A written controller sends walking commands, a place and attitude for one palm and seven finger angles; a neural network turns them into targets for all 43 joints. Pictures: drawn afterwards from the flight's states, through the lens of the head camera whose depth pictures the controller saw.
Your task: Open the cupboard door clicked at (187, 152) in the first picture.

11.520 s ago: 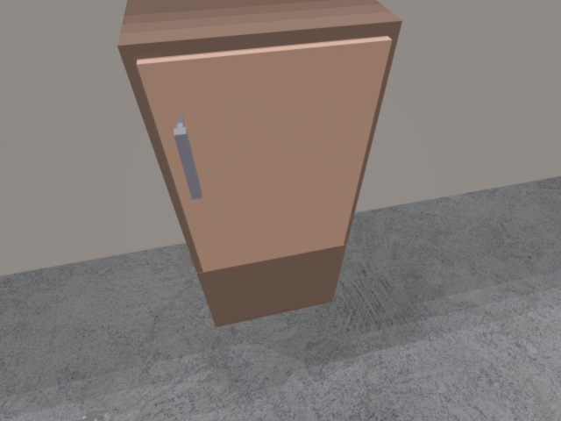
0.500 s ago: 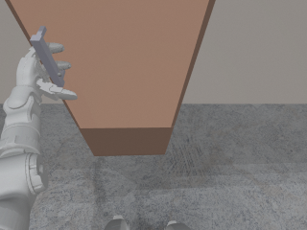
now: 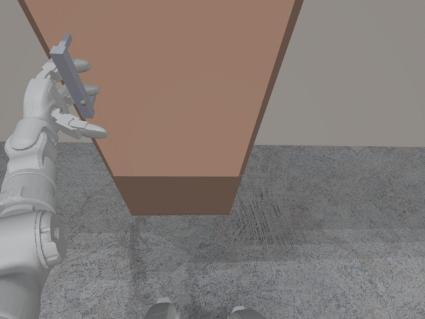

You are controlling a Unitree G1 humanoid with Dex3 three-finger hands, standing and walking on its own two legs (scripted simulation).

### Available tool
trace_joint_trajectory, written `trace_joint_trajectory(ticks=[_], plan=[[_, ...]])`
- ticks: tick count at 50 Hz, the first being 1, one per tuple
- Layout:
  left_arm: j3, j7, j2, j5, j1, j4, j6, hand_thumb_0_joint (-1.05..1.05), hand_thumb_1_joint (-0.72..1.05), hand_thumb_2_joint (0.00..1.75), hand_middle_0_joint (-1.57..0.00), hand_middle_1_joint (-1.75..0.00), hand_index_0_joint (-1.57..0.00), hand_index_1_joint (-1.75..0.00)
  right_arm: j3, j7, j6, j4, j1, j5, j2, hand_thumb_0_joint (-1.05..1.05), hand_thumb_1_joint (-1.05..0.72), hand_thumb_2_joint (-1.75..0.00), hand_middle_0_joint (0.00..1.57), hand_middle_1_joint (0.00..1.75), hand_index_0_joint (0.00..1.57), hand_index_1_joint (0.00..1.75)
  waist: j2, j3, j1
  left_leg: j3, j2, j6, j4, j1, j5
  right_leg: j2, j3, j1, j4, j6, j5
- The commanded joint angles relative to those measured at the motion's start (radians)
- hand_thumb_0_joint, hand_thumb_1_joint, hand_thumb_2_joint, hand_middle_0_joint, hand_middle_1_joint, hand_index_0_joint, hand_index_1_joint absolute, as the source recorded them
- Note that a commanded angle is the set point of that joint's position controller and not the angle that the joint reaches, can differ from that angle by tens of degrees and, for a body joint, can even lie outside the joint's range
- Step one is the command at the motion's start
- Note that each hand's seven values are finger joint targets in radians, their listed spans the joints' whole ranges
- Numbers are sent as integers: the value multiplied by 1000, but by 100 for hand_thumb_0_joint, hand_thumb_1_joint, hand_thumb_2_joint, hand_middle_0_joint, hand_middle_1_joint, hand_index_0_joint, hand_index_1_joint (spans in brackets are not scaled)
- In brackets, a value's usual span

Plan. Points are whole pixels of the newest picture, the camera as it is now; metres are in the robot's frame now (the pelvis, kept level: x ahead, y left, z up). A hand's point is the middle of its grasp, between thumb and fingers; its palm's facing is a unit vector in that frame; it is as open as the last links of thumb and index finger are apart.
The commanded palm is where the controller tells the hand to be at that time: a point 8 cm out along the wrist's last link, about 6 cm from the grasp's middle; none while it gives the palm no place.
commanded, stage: close the thumb around the handle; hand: left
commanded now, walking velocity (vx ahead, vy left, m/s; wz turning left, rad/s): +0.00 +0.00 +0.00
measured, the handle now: (78, 79) +0.54 +0.23 +0.12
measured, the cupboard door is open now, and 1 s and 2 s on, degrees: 0 2 44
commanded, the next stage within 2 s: pull the door open along its arc in 0.66 s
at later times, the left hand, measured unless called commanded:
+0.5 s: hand (82, 100) +0.49 +0.22 +0.11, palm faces -0.02 -1.00 +0.01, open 6.8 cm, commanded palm +0.47 +0.26 +0.11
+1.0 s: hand (86, 109) +0.47 +0.21 +0.11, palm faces -0.01 -1.00 +0.01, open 5.5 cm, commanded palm +0.42 +0.26 +0.11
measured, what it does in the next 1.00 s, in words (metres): stands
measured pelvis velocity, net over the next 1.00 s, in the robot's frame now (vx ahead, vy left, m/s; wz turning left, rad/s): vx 0.00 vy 0.01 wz -0.02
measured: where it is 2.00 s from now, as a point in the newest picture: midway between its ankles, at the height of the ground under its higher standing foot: outside the picture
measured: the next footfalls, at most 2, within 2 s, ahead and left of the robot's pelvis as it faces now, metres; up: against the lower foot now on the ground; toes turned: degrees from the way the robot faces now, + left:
none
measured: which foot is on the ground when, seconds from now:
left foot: down 0.00-1.00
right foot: down 0.00-1.00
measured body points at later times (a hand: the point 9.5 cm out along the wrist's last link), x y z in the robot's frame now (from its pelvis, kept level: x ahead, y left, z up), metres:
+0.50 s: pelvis +0.00 +0.01 +0.00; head +0.09 +0.03 +0.44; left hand +0.48 +0.27 +0.12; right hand +0.01 -0.26 -0.11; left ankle +0.03 +0.10 -0.69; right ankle -0.02 -0.12 -0.69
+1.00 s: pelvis +0.00 +0.01 +0.00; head +0.08 +0.02 +0.45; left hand +0.46 +0.26 +0.11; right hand +0.02 -0.26 -0.11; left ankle +0.03 +0.10 -0.69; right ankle -0.02 -0.12 -0.69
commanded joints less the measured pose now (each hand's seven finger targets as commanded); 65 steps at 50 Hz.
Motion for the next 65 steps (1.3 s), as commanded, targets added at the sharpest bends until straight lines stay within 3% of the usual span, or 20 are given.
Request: trace_joint_trajectory(ticks=[1,10,12,20,23,26,27,30,35,38,39,43,48,52,55,59,60,61,64,65], plan=[[61,11,296,-9,-459,-209,-60,0,-33,37,-31,-122,-31,-122,-63,-11,-22,-74,111,-1,-178,0,-90,-90,20,30,20,30,91,-386,-11,-35,-3,19,-79,408,288,0,7,1,-116,-4,316],[64,0,294,-8,-454,-206,-73,0,17,59,-35,-127,-35,-127,-66,-10,-25,-72,125,-1,-182,0,-90,-90,20,30,20,30,99,-413,-11,-44,4,13,-80,437,301,5,-2,-26,-108,-6,298],[28,-1,256,-8,-497,-219,-66,0,28,64,-36,-128,-36,-128,-64,-8,-26,-69,127,-3,-179,0,-90,-90,20,30,20,30,119,-385,-23,-54,7,10,-87,448,292,6,-9,-58,-110,-6,276],[42,18,247,-8,-480,-269,-76,0,73,83,-39,-133,-39,-133,-71,-1,-27,-67,133,-8,-177,0,-90,-90,20,30,20,30,135,-438,-14,-60,11,5,-81,508,355,10,-15,-63,-100,-10,301],[30,23,229,-7,-441,-250,-64,0,90,90,-40,-135,-40,-135,-69,3,-23,-74,129,-8,-174,0,-90,-90,20,30,20,30,116,-405,-5,-57,9,5,-87,482,344,10,-19,-48,-104,-11,297],[54,34,259,-1,-437,-228,-60,0,90,90,-40,-135,-40,-135,-68,1,-18,-72,130,-10,-178,0,-90,-90,20,30,20,30,95,-383,-7,-58,9,7,-86,459,337,9,-17,-44,-105,-10,299],[34,31,232,-2,-451,-222,-56,0,90,90,-40,-135,-40,-135,-68,2,-19,-74,130,-6,-175,0,-90,-90,20,30,20,30,87,-370,-20,-52,7,10,-88,450,320,9,-15,-54,-110,-7,294],[79,35,284,0,-447,-254,-73,0,90,90,-40,-135,-40,-135,-68,-2,-20,-79,128,-8,-177,0,-90,-90,20,30,20,30,111,-422,2,-51,6,8,-81,472,353,7,-10,-29,-99,-10,319],[89,37,306,3,-452,-230,-73,0,90,90,-40,-135,-40,-135,-62,-4,-17,-86,122,-6,-177,0,-90,-90,20,30,20,30,89,-394,0,-46,4,10,-85,435,329,6,-6,-12,-100,-7,321],[67,32,279,-1,-433,-232,-70,0,90,90,-40,-135,-40,-135,-63,-3,-16,-90,114,-7,-173,0,-90,-90,20,30,20,30,105,-391,-3,-39,3,11,-81,437,312,6,-5,-18,-107,-6,307],[21,33,220,-10,-486,-264,-77,0,90,90,-40,-135,-40,-135,-61,-3,-19,-87,116,-8,-166,0,-90,-90,20,30,20,30,103,-388,-23,-47,3,12,-81,452,319,7,-11,-25,-105,-8,310],[46,34,229,-14,-380,-298,-80,0,90,90,-40,-135,-40,-135,-68,2,-20,-98,104,-6,-168,0,-90,-90,20,30,20,30,131,-435,18,-41,3,6,-85,486,351,9,-11,-1,-102,-11,330],[57,23,208,-49,-219,-428,-74,0,90,90,-40,-135,-40,-135,-75,6,-17,-131,73,5,-162,0,-90,-90,20,30,20,30,102,-463,55,-24,-1,9,-94,499,407,12,-8,85,-105,-12,410],[43,18,154,-88,-32,-529,-42,0,90,90,-40,-135,-40,-135,-73,9,-20,-168,34,18,-150,0,-90,-90,20,30,20,30,42,-407,77,-6,-8,18,-121,459,395,11,-7,151,-123,-7,453],[36,17,122,-113,119,-659,-27,0,90,90,-40,-135,-40,-135,-72,13,-33,-197,-6,23,-138,0,-90,-90,20,30,20,30,72,-392,99,4,-10,16,-133,478,424,6,-5,184,-123,-8,494],[-27,23,11,-153,319,-836,-2,0,90,90,-40,-135,-40,-135,-69,18,-61,-238,-66,27,-118,0,-90,-90,20,30,20,30,36,-329,113,15,-19,23,-153,460,381,2,-7,219,-139,-4,488],[111,174,-11,-208,303,-924,18,0,90,90,-40,-135,-40,-135,-65,21,-80,-234,-112,22,-82,0,-90,-90,20,30,20,30,5,-319,215,10,-20,8,-176,411,370,2,-28,233,-144,-5,442],[-15,238,-134,-174,370,-946,44,0,90,90,-40,-135,-40,-135,-63,27,-96,-233,-124,19,-84,0,-90,-90,20,30,20,30,59,-283,159,17,-18,2,-183,447,351,2,-33,201,-144,-2,410],[-30,434,-188,-94,510,-1061,80,0,90,90,-40,-135,-40,-135,-65,42,-116,-219,-139,-4,-81,0,-90,-90,20,30,20,30,-32,-243,166,8,-19,0,-188,422,317,-3,-41,212,-152,0,369],[-58,487,-226,-67,556,-1117,88,0,90,90,-40,-135,-40,-135,-63,47,-116,-224,-164,-8,-74,0,-90,-90,20,30,20,30,-6,-247,171,11,-18,-3,-194,431,311,-9,-37,214,-150,0,363]])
